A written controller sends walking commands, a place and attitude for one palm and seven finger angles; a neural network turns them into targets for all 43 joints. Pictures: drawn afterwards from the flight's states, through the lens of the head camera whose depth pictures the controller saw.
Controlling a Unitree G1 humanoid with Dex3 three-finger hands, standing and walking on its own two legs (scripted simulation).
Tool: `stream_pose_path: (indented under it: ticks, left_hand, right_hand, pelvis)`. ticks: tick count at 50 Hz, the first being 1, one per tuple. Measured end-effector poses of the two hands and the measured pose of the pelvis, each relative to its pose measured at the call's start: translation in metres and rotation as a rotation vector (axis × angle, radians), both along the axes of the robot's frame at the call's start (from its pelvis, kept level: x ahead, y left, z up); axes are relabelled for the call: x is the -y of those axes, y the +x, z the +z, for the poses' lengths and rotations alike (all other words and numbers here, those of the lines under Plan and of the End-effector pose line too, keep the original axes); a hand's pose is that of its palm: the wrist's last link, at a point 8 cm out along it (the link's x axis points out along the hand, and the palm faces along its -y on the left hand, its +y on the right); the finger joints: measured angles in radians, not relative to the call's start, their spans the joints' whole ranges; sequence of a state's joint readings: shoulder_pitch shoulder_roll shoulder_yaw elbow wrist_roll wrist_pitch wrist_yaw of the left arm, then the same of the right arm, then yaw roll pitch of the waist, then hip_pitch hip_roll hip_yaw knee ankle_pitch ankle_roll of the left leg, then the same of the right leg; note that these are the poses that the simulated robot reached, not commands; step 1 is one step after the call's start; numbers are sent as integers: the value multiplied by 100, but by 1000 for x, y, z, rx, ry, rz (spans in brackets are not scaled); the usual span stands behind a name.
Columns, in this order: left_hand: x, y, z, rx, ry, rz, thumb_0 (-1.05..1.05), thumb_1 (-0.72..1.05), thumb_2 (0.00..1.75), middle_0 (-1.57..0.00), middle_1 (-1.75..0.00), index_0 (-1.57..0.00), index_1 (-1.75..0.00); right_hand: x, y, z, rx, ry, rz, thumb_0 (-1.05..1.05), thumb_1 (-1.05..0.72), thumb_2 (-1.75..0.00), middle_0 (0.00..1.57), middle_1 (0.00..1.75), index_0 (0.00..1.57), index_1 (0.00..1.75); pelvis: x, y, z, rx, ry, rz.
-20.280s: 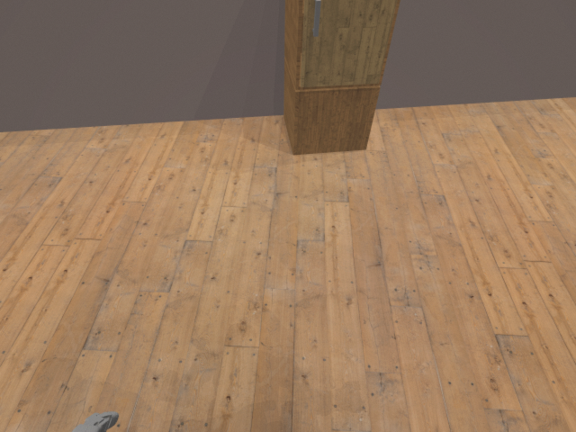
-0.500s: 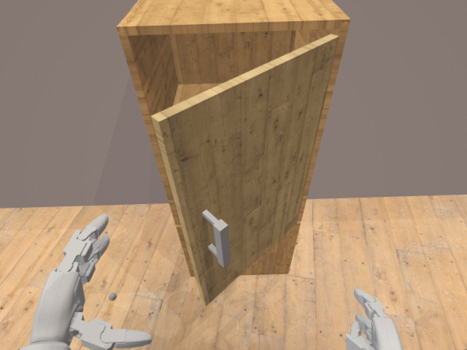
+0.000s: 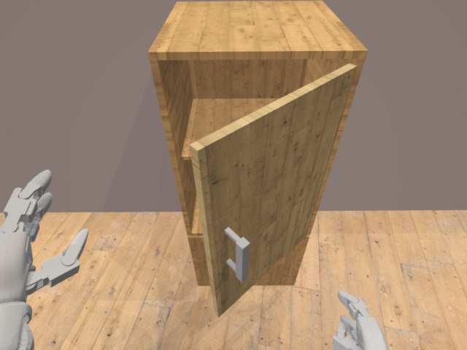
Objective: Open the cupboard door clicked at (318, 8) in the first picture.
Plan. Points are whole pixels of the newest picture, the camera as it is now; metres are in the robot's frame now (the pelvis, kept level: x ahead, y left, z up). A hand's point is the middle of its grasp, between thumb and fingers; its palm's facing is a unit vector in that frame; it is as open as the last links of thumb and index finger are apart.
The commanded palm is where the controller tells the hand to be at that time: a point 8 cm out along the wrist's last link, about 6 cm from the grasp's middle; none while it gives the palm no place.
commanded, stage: draw the hand back to the body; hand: left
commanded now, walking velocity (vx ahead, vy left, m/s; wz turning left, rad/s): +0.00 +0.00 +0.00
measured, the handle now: (236, 255) +0.31 +0.04 -0.03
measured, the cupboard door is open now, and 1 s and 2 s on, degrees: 42 42 42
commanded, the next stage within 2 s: step back with the hand held close in 0.44 s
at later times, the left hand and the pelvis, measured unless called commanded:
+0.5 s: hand (75, 253) +0.18 +0.23 +0.17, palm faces +0.47 -0.79 -0.40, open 7.5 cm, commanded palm +0.13 +0.27 +0.17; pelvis +0.00 -0.03 +0.01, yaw +0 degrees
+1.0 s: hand (67, 267) +0.16 +0.23 +0.16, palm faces +0.35 -0.79 -0.51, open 7.4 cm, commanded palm +0.10 +0.27 +0.18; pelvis -0.04 -0.03 +0.00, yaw -1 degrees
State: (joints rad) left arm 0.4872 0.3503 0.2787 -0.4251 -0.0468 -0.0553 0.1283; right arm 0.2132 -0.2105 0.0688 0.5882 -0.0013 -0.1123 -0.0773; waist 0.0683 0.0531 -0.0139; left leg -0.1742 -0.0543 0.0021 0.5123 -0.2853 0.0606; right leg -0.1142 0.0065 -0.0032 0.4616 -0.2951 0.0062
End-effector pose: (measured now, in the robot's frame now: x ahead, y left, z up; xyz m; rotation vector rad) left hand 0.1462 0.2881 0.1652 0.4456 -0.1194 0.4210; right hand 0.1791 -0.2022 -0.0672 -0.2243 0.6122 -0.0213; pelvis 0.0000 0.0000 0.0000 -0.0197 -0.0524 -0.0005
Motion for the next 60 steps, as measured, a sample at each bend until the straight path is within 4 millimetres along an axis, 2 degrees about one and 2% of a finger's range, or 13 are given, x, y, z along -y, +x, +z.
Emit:
stream_pose_path:
  ticks: [7, 14, 18, 25, 29, 33, 40, 43, 51, 60]
  left_hand:
    - [-11, -2, 23, 67, 46, 56, 1, 72, 82, -21, -30, -20, -30]
    - [6, -3, 6, 9, -14, 41, 1, 85, 88, -21, -30, -20, -30]
    - [16, -6, 3, -7, -15, 31, 2, 87, 89, -21, -30, -21, -30]
    - [26, -10, 17, 32, 21, 41, 2, 88, 89, -21, -30, -21, -30]
    - [31, -10, 16, 26, 18, 43, 2, 89, 89, -21, -30, -21, -30]
    - [30, -7, 18, 24, 60, 41, 2, 89, 89, -21, -30, -21, -30]
    - [35, -3, 5, -63, 77, -15, 2, 89, 89, -21, -30, -21, -30]
    - [35, -5, 5, -74, 90, -51, 2, 89, 89, -21, -30, -21, -30]
    - [16, -24, 17, 1, 140, -78, 2, 88, 89, -22, -30, -21, -30]
    - [-7, -66, 13, 36, 173, -52, 1, 89, 89, -22, -30, -21, -30]
  right_hand:
    - [15, -3, -1, -28, -12, -13, 2, -91, -90, 20, 30, 21, 30]
    - [32, -8, -3, -52, -19, -31, 2, -91, -90, 20, 30, 21, 30]
    - [41, -10, -2, -49, -25, -42, 2, -91, -90, 20, 30, 21, 30]
    - [50, -6, -3, -27, -14, -40, 2, -91, -90, 20, 30, 20, 30]
    - [54, -4, -4, -27, -2, -41, 2, -91, -90, 20, 30, 20, 30]
    - [61, -5, -4, -47, -4, -51, 2, -91, -90, 20, 30, 21, 30]
    - [78, -21, -6, -103, -39, -123, 2, -91, -90, 20, 30, 21, 30]
    - [82, -31, -5, -119, -54, -160, 2, -91, -90, 20, 30, 21, 30]
    - [72, -62, 3, -113, -76, -202, 2, -91, -90, 20, 30, 20, 30]
    - [43, -95, 1, -94, -81, -152, 2, -91, -90, 20, 30, 20, 30]
  pelvis:
    - [6, -1, 4, 14, 3, -2]
    - [15, -4, 6, 21, 9, -2]
    - [23, -4, 6, 26, 9, -1]
    - [34, -4, 7, 36, 10, 2]
    - [40, -5, 7, 37, 13, 2]
    - [45, -8, 6, 3, 1, 11]
    - [41, -17, 6, -42, 1, -4]
    - [37, -22, 5, -48, 3, -11]
    - [23, -46, 3, -46, -4, -16]
    - [5, -80, -3, -38, -15, -3]
